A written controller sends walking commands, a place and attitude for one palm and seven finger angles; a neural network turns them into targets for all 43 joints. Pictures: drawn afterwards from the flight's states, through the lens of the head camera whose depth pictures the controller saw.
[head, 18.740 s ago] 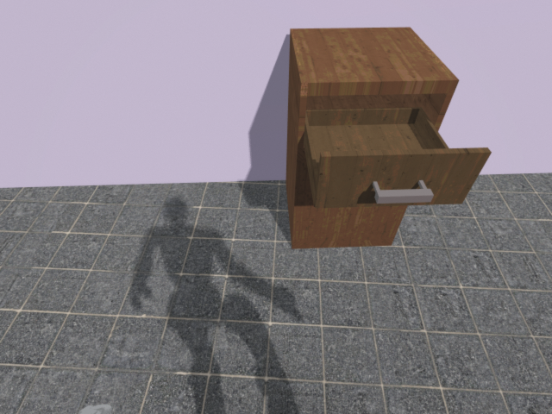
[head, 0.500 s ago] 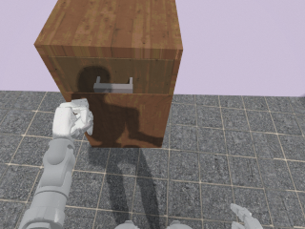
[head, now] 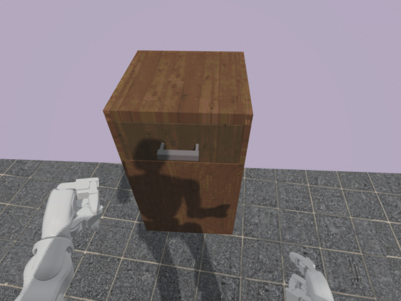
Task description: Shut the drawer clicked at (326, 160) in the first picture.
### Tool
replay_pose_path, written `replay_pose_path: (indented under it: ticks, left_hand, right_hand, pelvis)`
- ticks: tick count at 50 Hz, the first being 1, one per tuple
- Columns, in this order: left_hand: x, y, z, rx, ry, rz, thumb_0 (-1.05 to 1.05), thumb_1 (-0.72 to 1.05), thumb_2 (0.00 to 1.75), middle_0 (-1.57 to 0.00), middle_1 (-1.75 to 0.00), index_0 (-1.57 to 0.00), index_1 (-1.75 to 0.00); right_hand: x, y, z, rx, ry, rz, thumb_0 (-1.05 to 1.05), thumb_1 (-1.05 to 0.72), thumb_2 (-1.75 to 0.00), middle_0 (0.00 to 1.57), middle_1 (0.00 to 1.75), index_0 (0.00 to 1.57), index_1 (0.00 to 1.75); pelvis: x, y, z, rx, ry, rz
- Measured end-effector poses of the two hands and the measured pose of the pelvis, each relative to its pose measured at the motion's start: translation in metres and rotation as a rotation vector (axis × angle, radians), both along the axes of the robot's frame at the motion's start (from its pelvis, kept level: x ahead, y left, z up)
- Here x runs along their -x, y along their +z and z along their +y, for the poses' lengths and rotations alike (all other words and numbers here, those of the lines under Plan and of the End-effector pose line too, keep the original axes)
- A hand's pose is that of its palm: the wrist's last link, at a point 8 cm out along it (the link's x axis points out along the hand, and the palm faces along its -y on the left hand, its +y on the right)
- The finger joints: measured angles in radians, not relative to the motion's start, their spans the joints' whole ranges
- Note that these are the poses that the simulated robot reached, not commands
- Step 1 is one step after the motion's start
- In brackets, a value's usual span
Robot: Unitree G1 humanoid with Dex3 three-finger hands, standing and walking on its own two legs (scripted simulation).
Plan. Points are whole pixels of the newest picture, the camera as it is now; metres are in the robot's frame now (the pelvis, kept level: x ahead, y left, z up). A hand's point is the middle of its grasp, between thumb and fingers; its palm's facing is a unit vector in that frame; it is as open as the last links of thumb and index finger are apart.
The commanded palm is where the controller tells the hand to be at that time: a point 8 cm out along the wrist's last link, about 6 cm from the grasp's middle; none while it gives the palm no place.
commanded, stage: draw the hand back to the body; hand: left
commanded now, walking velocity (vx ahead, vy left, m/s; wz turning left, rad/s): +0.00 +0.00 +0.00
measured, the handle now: (178, 150) +0.60 +0.13 -0.10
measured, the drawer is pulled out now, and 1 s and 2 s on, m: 0.00 0.00 0.00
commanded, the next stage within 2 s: step back with the hand held close in 0.44 s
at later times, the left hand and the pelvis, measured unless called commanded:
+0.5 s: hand (54, 230) +0.18 +0.24 +0.15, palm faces +0.38 -0.85 -0.36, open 3.3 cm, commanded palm +0.13 +0.27 +0.18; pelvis +0.00 -0.01 +0.00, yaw +0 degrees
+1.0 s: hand (53, 229) +0.18 +0.23 +0.15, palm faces +0.23 -0.82 -0.52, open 3.3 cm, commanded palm +0.12 +0.28 +0.18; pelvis -0.02 +0.00 +0.00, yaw -2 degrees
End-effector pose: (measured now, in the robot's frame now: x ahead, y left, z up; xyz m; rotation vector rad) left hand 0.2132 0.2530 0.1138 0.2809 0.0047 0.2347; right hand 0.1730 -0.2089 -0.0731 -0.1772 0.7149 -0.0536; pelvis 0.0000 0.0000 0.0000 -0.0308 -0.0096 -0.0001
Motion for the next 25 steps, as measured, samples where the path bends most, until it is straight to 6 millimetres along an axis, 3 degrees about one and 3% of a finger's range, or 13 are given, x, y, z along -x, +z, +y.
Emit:
replay_pose_path:
  ticks: [5,16,25]
  left_hand:
    - [0.023,0.018,0.011,-0.038,0.034,-0.030,0.02,0.90,0.89,-1.41,-1.60,-1.40,-1.60]
    - [0.072,0.077,0.026,-0.205,0.101,-0.171,0.02,0.90,0.89,-1.41,-1.60,-1.40,-1.60]
    - [0.073,0.049,0.022,-0.126,0.139,-0.096,0.02,0.89,0.89,-1.41,-1.60,-1.41,-1.60]
  right_hand:
    - [-0.004,0.006,-0.003,0.016,0.012,-0.021,0.01,-0.90,-0.90,0.20,0.30,0.20,0.30]
    - [-0.011,0.010,-0.009,0.017,0.036,-0.066,0.01,-0.90,-0.90,0.20,0.30,0.20,0.30]
    - [-0.004,0.006,-0.012,0.026,0.033,-0.044,0.01,-0.90,-0.90,0.20,0.30,0.20,0.30]
  pelvis:
    - [-0.003,0.004,0.000,-0.001,-0.002,-0.025]
    - [-0.006,0.005,-0.001,0.000,-0.001,-0.044]
    - [0.000,0.005,-0.007,-0.004,0.002,-0.046]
